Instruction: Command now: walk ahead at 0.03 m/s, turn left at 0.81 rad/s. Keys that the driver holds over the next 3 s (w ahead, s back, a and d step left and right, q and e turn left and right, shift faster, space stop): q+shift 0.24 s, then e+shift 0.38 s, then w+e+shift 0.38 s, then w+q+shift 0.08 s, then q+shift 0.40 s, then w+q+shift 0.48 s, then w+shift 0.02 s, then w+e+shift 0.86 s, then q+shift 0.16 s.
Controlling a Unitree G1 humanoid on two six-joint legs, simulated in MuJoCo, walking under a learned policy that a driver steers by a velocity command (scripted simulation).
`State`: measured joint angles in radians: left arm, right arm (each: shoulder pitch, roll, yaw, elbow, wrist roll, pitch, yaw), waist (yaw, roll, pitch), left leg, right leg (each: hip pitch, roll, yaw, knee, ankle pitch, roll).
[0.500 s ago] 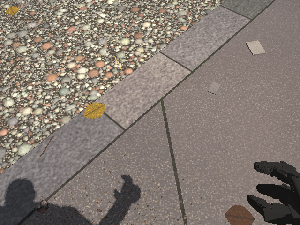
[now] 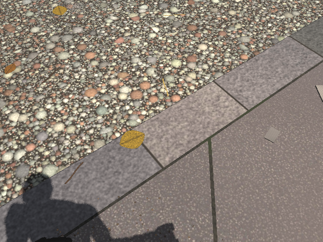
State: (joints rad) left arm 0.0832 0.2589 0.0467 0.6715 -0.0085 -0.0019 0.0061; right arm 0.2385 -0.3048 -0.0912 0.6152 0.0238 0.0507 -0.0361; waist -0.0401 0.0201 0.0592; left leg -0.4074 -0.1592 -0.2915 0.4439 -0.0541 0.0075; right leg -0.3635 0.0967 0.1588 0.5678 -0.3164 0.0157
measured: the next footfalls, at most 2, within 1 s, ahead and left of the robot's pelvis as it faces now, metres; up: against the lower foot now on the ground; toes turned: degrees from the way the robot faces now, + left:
right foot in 0.02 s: +0.08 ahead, -0.12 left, +0.00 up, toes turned +11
left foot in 0.44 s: +0.03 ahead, +0.16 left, +0.00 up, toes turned +14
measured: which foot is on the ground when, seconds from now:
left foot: down 0.00-0.04, up 0.06-0.42, down 0.44-0.84, up 0.86-1.00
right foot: up 0.00-0.00, down 0.02-0.44, up 0.46-0.82, down 0.84-1.00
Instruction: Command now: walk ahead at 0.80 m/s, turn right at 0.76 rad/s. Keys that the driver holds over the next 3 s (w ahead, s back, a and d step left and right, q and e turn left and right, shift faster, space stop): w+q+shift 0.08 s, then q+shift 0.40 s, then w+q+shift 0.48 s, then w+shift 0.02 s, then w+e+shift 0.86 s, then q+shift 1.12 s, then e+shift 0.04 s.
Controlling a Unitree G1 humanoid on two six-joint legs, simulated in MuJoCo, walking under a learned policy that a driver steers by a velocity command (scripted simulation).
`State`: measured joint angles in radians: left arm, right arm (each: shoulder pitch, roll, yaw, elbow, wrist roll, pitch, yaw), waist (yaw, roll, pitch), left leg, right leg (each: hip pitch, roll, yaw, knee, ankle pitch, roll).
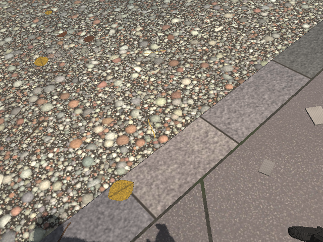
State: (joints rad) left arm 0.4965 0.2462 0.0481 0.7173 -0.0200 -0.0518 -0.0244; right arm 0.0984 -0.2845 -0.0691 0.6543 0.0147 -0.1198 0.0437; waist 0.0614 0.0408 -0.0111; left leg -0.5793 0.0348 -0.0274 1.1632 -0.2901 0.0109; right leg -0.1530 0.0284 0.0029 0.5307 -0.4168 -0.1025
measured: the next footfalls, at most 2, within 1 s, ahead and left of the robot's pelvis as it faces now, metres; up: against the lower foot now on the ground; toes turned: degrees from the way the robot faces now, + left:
left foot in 0.28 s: +0.45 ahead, +0.06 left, +0.00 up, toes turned -1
right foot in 0.76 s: +0.60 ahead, -0.12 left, +0.00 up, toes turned +33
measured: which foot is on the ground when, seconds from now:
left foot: up 0.00-0.26, down 0.28-0.76, up 0.78-1.00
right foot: down 0.00-0.26, up 0.28-0.74, down 0.76-1.00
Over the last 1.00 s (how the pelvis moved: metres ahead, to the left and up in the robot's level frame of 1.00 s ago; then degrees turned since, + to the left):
0.14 -0.05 0.00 -11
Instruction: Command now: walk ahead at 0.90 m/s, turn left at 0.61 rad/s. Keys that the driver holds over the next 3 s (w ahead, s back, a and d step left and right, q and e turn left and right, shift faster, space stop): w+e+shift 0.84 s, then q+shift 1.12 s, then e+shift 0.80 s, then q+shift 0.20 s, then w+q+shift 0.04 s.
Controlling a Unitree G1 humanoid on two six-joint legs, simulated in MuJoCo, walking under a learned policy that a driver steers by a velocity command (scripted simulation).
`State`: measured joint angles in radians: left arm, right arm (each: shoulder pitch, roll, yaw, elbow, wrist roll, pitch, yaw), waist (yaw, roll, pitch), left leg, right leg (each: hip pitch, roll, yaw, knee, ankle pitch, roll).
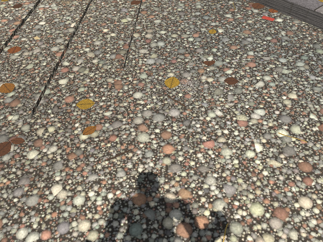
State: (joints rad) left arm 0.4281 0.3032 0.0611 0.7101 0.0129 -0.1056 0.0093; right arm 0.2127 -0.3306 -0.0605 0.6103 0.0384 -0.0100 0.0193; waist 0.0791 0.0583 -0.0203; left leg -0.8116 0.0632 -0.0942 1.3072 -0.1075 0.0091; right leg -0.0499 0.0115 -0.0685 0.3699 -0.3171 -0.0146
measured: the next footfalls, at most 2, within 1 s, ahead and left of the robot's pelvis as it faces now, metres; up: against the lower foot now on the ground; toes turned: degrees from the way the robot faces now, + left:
left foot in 0.26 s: +0.40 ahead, +0.18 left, +0.00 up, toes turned -2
right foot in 0.70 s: +0.70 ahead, -0.11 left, -0.04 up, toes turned -23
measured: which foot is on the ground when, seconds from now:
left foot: up 0.00-0.24, down 0.26-0.68, up 0.70-1.00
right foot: down 0.00-0.30, up 0.32-0.68, down 0.70-1.00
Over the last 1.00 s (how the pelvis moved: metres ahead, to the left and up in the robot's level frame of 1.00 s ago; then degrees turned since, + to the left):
0.57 -0.01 0.01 37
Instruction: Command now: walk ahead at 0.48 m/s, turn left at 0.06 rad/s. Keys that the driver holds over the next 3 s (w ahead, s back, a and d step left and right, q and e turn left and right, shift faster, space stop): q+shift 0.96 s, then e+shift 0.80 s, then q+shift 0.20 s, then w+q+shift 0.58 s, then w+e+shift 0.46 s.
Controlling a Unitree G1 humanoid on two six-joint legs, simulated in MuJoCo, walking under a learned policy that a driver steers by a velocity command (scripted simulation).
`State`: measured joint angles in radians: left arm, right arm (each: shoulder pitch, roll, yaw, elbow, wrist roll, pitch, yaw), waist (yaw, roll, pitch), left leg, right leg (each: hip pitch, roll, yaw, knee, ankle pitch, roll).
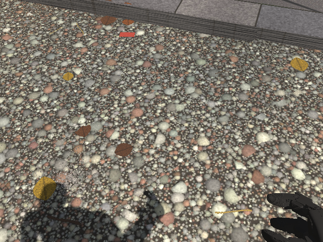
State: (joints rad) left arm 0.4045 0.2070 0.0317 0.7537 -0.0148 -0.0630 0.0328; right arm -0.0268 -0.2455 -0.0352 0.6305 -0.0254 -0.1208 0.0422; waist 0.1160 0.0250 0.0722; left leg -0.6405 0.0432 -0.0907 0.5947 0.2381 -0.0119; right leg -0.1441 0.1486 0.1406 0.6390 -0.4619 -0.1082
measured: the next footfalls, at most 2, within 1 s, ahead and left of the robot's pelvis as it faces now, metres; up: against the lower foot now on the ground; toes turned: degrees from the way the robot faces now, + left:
left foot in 0.10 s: +0.31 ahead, +0.13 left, -0.03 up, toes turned -2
right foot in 0.62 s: +0.42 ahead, -0.01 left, -0.03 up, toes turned +39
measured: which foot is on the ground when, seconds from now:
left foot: up 0.00-0.08, down 0.10-0.62, up 0.64-1.00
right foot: down 0.00-0.10, up 0.12-0.60, down 0.62-1.00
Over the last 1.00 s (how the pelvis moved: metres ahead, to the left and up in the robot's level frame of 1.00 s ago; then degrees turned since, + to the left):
0.78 -0.08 -0.06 -33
